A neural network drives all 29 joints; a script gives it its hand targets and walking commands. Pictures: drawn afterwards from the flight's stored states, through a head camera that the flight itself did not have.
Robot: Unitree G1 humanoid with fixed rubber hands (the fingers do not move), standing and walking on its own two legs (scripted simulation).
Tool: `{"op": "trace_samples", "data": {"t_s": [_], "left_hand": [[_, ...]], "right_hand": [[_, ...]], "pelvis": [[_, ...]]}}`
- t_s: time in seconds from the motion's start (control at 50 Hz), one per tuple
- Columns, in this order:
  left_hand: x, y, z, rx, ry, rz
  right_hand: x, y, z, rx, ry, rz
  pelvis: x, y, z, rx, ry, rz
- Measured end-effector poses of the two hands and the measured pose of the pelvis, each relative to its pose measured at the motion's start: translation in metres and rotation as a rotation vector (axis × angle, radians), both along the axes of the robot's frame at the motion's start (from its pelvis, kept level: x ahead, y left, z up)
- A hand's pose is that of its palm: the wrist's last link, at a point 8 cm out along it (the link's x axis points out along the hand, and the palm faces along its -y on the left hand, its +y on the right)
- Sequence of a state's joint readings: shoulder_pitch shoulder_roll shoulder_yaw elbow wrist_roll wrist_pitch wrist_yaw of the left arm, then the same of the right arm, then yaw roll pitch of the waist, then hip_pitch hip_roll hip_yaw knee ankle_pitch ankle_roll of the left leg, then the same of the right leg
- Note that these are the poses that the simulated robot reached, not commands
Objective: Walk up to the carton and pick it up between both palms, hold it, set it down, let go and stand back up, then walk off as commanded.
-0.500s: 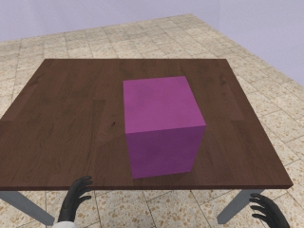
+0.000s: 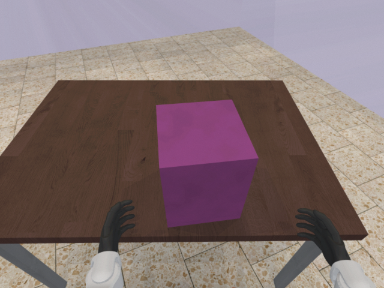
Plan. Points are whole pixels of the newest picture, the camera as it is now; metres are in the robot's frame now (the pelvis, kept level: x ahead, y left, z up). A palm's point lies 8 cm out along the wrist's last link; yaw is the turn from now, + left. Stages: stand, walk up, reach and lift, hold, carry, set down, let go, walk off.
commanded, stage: reach and lift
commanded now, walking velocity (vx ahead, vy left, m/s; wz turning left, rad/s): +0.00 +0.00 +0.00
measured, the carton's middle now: (199, 164) +0.45 +0.01 +0.00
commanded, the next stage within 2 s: none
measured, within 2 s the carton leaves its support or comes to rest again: neither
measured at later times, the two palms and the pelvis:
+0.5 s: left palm (112, 203) +0.30 +0.19 +0.05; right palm (320, 202) +0.30 -0.24 +0.05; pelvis +0.00 +0.00 +0.00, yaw +0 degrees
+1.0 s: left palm (119, 157) +0.37 +0.18 +0.12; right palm (308, 153) +0.38 -0.22 +0.12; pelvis +0.00 +0.00 +0.00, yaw +0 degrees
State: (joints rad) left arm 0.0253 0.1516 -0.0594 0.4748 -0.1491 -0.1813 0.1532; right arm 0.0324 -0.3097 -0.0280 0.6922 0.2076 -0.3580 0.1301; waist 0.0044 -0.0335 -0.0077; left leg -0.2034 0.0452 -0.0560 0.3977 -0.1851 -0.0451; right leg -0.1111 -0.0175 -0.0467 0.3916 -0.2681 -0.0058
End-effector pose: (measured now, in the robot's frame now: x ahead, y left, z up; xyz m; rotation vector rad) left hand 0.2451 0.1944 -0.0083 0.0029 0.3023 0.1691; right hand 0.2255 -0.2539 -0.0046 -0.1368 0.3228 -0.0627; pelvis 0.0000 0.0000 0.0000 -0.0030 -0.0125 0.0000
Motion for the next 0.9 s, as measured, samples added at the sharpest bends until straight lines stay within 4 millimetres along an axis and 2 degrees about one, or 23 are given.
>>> {"op": "trace_samples", "data": {"t_s": [0.22,0.52,0.7,0.9], "left_hand": [[0.028,-0.009,0.02,0.014,-0.012,-0.028],[0.059,-0.005,0.062,0.015,-0.026,-0.026],[0.086,-0.011,0.095,0.014,-0.039,-0.043],[0.113,-0.015,0.114,0.025,0.011,-0.04]], "right_hand": [[0.037,0.005,0.021,0.023,-0.058,-0.005],[0.078,0.018,0.06,0.048,-0.104,-0.017],[0.106,0.032,0.092,0.058,-0.126,0.009],[0.139,0.038,0.113,0.074,-0.11,0.007]], "pelvis": [[0.005,-0.003,0.0,0.002,0.011,-0.001],[-0.003,-0.001,0.003,-0.002,0.015,-0.002],[-0.008,0.0,0.003,-0.003,0.01,-0.003],[-0.003,-0.002,0.003,-0.002,0.022,-0.006]]}}
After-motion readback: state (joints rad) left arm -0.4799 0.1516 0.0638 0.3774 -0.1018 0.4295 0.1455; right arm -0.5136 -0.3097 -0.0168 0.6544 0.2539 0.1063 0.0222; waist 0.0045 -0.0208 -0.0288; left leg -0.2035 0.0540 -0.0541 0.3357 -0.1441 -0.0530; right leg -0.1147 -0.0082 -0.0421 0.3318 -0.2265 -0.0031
